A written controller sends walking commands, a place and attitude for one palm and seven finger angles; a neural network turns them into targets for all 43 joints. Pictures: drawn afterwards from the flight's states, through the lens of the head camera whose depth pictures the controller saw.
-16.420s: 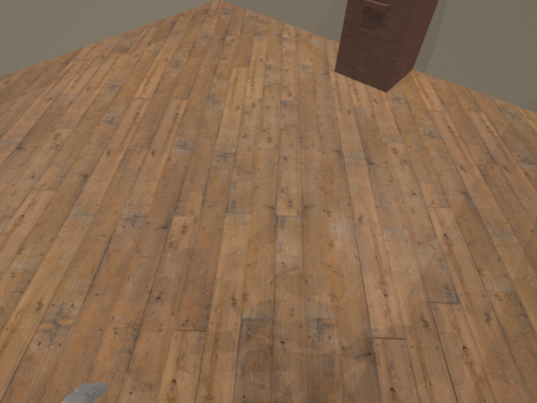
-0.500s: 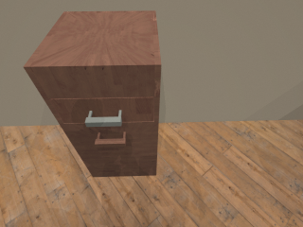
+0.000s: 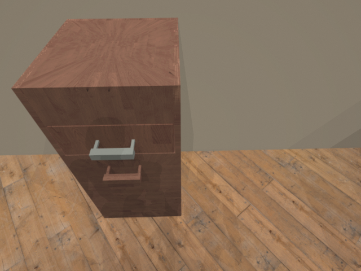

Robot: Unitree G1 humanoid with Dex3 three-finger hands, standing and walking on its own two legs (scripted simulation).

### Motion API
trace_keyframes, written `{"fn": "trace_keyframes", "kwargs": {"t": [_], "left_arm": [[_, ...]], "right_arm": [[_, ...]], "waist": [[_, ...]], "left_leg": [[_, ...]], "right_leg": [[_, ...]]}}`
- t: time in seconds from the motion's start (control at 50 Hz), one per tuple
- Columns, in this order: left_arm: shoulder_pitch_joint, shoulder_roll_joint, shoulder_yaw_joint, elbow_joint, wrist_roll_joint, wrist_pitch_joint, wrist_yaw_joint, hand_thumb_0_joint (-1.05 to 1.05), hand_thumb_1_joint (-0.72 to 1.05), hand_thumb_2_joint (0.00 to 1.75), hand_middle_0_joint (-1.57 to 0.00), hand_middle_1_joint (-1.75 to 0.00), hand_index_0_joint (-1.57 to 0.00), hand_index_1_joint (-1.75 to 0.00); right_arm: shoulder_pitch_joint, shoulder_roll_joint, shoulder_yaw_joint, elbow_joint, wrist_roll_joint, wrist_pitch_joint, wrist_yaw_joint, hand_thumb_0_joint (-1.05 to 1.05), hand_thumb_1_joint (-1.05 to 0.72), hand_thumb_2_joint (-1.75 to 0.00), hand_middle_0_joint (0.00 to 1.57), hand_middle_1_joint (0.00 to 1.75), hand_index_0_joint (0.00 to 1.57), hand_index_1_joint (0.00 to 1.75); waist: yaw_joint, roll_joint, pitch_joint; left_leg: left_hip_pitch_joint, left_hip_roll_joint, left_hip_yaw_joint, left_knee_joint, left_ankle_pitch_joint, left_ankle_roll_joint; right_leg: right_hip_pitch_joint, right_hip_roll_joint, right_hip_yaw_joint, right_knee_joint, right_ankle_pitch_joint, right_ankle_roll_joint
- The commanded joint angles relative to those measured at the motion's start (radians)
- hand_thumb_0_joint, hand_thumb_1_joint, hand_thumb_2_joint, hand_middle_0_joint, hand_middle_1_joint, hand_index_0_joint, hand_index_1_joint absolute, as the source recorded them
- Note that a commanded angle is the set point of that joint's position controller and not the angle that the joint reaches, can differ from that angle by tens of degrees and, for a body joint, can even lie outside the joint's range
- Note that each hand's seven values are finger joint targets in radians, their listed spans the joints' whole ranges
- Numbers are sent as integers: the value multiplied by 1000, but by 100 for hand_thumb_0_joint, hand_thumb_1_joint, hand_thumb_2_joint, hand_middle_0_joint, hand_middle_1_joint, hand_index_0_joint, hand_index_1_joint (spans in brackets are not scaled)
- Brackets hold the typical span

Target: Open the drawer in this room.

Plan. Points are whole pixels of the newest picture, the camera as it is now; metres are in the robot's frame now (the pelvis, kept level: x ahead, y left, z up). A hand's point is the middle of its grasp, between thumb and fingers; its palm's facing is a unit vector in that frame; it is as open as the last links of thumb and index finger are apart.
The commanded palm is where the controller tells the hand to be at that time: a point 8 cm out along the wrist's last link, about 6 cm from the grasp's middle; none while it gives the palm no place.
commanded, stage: raise the hand with hooked fingers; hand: left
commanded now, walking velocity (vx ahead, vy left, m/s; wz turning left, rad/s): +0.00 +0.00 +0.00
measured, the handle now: (113, 148) +0.48 +0.25 -0.09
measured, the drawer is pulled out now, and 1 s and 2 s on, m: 0.00 0.00 0.00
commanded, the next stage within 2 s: move the hooked fingers above the handle in 1.92 s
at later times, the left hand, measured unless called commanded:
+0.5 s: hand out of the picture +0.14 +0.21 -0.08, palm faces +0.01 -0.08 -1.00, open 8.9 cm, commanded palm +0.14 +0.23 -0.01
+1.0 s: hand (72, 222) +0.22 +0.25 -0.01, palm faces +0.07 -0.11 -0.99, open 11.9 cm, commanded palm +0.19 +0.25 +0.06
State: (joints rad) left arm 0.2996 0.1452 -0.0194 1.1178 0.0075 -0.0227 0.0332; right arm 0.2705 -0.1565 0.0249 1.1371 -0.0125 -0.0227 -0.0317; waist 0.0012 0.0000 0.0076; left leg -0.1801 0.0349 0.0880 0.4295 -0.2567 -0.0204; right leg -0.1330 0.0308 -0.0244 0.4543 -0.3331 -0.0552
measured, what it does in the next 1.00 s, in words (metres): shifts its weight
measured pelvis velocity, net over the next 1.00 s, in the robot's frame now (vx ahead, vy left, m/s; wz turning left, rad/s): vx -0.05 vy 0.04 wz -0.08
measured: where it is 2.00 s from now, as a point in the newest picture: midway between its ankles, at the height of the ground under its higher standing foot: outside the picture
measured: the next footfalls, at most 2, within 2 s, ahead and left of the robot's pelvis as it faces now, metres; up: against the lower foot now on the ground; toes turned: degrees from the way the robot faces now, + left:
none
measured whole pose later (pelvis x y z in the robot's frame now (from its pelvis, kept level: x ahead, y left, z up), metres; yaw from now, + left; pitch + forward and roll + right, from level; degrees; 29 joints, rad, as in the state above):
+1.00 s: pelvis -0.05 +0.04 -0.03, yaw -4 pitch +5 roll +0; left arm 0.20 0.33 -0.10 0.05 1.02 0.13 0.38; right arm 0.19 -0.25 -0.04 0.64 -0.03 0.05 -0.03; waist 0.04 0.05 -0.07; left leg -0.49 -0.03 -0.03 0.72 -0.33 0.01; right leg -0.46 0.02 0.06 0.75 -0.38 0.00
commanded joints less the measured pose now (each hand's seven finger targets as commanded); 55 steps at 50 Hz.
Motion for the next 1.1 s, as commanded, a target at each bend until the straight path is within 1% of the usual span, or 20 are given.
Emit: {"fn": "trace_keyframes", "kwargs": {"t": [0.0, 0.02, 0.04, 0.06, 0.08, 0.1, 0.12, 0.14, 0.18, 0.2, 0.26, 0.32, 0.34, 0.42, 0.46, 0.52, 0.66, 0.76, 0.92, 1.08], "left_arm": [[162, 132, 34, -1, 14, -30, 51, 0, 90, 90, -20, -30, -20, -30], [-650, 426, -36, -1477, 150, -212, 38, 0, 88, 89, -20, -32, -20, -32], [-222, 376, 25, -1227, 177, -150, 123, 0, 85, 88, -20, -33, -20, -33], [14, 223, -42, -1169, 171, -8, 184, 0, 83, 87, -21, -34, -21, -34], [81, 99, -110, -1092, 240, 33, 196, 0, 81, 86, -21, -36, -21, -36], [17, 179, -85, -1167, 334, 28, 226, 0, 78, 85, -21, -37, -21, -37], [46, 238, -41, -1133, 463, 30, 262, 0, 76, 84, -21, -39, -21, -39], [145, 186, -71, -1046, 572, 47, 292, 0, 74, 83, -21, -40, -21, -40], [326, 156, -92, -973, 786, 55, 340, 0, 69, 81, -22, -43, -22, -43], [377, 136, -104, -948, 867, 50, 360, 0, 67, 80, -22, -45, -22, -45], [351, 218, -21, -1018, 1028, -21, 410, 0, 60, 77, -22, -50, -22, -50], [259, 326, 80, -1180, 1143, -60, 489, 0, 53, 74, -23, -54, -23, -54], [211, 339, 110, -1215, 1145, -50, 517, 0, 50, 73, -23, -55, -23, -55], [-57, 317, 98, -1308, 1100, 15, 595, 0, 41, 69, -24, -62, -24, -62], [-197, 340, 85, -1324, 1093, 35, 601, 0, 36, 67, -24, -64, -24, -64], [-243, 324, 16, -1286, 1067, 75, 550, 0, 29, 64, -24, -69, -24, -69], [-160, 331, 2, -1160, 1006, 171, 370, 0, 13, 57, -25, -80, -25, -80], [-127, 343, 42, -1190, 1012, 144, 340, 0, 1, 52, -26, -87, -26, -87], [-273, 327, 20, -1291, 1027, 139, 400, 0, -17, 44, -28, -99, -28, -99], [-424, 343, -25, -1283, 1014, 214, 324, 0, -36, 36, -29, -111, -29, -111]], "right_arm": [[-68, -114, -35, -112, 13, -6, 3, 0, -90, -90, 20, 30, 20, 30], [-53, -251, -33, -450, 66, -155, -46, 0, -90, -90, 20, 30, 20, 30], [-79, -207, -48, -397, 35, -234, -87, 0, -90, -90, 20, 30, 20, 30], [-85, -169, -64, -415, 72, -262, -89, 0, -90, -90, 20, 30, 20, 30], [-94, -159, -69, -406, 69, -268, -85, 0, -90, -90, 20, 30, 20, 30], [-145, -200, -79, -462, 41, -262, -71, 0, -90, -90, 20, 30, 20, 30], [-128, -216, -85, -468, 4, -235, -61, 0, -90, -90, 20, 30, 20, 30], [-132, -202, -86, -505, -17, -202, -49, 0, -90, -90, 20, 30, 20, 30], [-171, -191, -103, -564, -33, -133, -9, 0, -90, -90, 20, 30, 20, 30], [-200, -188, -110, -584, -43, -98, 15, 0, -90, -90, 20, 30, 20, 30], [-262, -176, -111, -635, -35, -41, 70, 0, -90, -90, 20, 30, 20, 30], [-291, -160, -97, -700, -50, -17, 82, 0, -90, -90, 20, 30, 20, 30], [-294, -158, -101, -718, -51, -2, 75, 0, -90, -90, 20, 30, 20, 30], [-326, -142, -103, -741, -49, 31, 26, 0, -90, -90, 20, 30, 20, 30], [-342, -137, -95, -724, -49, 29, 1, 0, -90, -90, 20, 30, 20, 30], [-349, -137, -83, -715, -39, 19, -18, 0, -90, -90, 20, 30, 20, 30], [-330, -143, -47, -700, -16, 21, -43, 0, -90, -90, 20, 30, 20, 30], [-301, -147, -55, -703, -17, 16, -31, 0, -90, -90, 20, 30, 20, 30], [-270, -171, -87, -693, -19, 17, -1, 0, -90, -90, 20, 30, 20, 30], [-282, -181, -83, -685, -2, 44, -2, 0, -90, -90, 20, 30, 20, 30]], "waist": [[43, -91, 131], [-54, 183, -346], [12, 383, -380], [3, 313, -264], [-13, 160, -174], [-18, 41, -106], [-27, -64, -189], [-12, -164, -199], [68, -250, -244], [89, -294, -200], [138, -290, -237], [158, -47, -318], [154, 3, -358], [71, -22, -416], [29, -55, -392], [11, -18, -340], [60, -66, -262], [90, -56, -249], [63, 65, -286], [68, 60, -269]], "left_leg": [[-127, 66, -24, 233, 107, 10], [169, -35, -25, 45, 288, 83], [270, -22, -57, 24, 518, 87], [173, 0, -90, 24, 569, 60], [109, 12, -78, 72, 589, 73], [26, -19, -88, 133, 499, 78], [-21, -37, -69, 187, 431, 81], [-116, -48, -78, 218, 363, 72], [-264, -68, -67, 244, 295, 46], [-348, -70, -61, 255, 235, 39], [-495, -94, -62, 331, 137, 31], [-471, -118, -55, 396, 152, 31], [-449, -120, -60, 419, 145, 36], [-447, -123, -82, 481, 32, 59], [-447, -119, -94, 496, -9, 66], [-399, -113, -94, 450, -45, 69], [-334, -99, -89, 288, -19, 63], [-278, -92, -83, 222, 39, 58], [-151, -72, -105, 193, 103, 50], [-79, -53, -136, 118, 122, 42]], "right_leg": [[-85, -219, 206, -116, 866, 105], [-39, -117, 243, 11, 771, 4], [-65, -65, 124, 103, 492, -10], [-166, -32, 51, 122, 275, 2], [-213, -33, 11, 113, 306, 20], [-280, -31, 38, 98, 395, 21], [-304, -32, 44, 122, 449, 26], [-314, -39, 42, 155, 495, 35], [-267, -47, 84, 223, 606, 27], [-284, -49, 109, 236, 599, 22], [-268, -61, 195, 296, 581, 13], [-357, -35, 211, 339, 323, -12], [-389, -26, 213, 345, 263, -17], [-400, -35, 252, 323, 244, 10], [-425, -36, 266, 292, 175, 17], [-425, -36, 238, 232, 64, 20], [-285, -35, 168, 140, 53, 34], [-238, -27, 106, 139, 104, 28], [-298, -4, 18, 184, 110, 7], [-260, 0, -2, 156, 101, 6]]}}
